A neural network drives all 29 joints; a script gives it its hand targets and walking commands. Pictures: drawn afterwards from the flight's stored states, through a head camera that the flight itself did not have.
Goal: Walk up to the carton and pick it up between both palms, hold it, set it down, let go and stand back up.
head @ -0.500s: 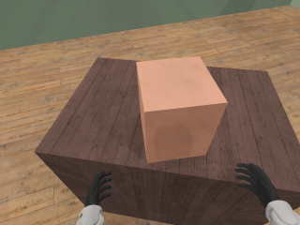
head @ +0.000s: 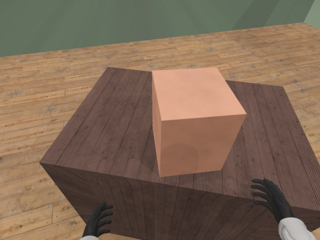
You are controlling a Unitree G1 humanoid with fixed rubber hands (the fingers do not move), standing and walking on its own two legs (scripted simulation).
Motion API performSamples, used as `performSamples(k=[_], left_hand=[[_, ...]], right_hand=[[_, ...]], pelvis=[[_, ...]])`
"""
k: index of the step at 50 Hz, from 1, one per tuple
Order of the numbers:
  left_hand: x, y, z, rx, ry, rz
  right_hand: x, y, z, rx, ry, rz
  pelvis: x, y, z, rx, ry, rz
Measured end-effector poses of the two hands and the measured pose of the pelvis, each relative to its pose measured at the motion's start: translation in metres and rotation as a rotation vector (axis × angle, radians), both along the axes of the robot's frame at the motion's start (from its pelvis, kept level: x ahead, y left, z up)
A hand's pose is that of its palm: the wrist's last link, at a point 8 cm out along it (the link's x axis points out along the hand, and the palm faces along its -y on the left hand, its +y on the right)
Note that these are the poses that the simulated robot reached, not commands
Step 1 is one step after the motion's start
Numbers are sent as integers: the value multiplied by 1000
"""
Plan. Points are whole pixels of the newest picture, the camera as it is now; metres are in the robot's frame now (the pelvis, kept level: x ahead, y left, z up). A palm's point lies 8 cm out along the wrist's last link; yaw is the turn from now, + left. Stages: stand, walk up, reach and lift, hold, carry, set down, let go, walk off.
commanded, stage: set down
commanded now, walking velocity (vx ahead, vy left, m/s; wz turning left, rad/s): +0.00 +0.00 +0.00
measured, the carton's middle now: (187, 122) +0.43 -0.05 +0.05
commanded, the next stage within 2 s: let go in 0.22 s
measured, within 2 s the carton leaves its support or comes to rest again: neither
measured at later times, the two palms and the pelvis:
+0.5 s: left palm (83, 239) +0.14 +0.22 -0.09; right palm (277, 212) +0.19 -0.26 -0.01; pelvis -0.01 +0.01 +0.00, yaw +0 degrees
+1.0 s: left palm out of the picture +0.09 +0.27 -0.10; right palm (276, 214) +0.19 -0.25 -0.01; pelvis -0.02 +0.01 -0.01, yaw +1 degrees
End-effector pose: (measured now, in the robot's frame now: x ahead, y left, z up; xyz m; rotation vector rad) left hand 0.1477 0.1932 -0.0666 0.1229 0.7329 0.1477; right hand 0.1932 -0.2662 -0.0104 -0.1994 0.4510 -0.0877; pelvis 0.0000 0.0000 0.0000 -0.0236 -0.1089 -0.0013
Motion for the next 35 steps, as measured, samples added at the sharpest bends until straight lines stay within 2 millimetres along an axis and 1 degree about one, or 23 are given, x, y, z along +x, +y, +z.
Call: performSamples(k=[8, 16, 27, 35], left_hand=[[-6, 13, -16, 0, 76, -15], [-9, 17, -30, -9, 132, -52], [-4, 27, -27, 18, 85, -57], [-9, 22, -27, -4, 96, -63]], right_hand=[[1, 5, 1, -42, 8, -26], [1, 9, 1, -70, 8, -53], [0, 10, -1, -70, -18, -67], [0, 10, -1, -68, -24, -72]], pelvis=[[-7, 1, -1, 3, -17, 0], [-11, 3, -3, 1, -29, -3], [-9, 7, -5, -5, -46, -5], [-11, 7, -5, -3, -60, 1]])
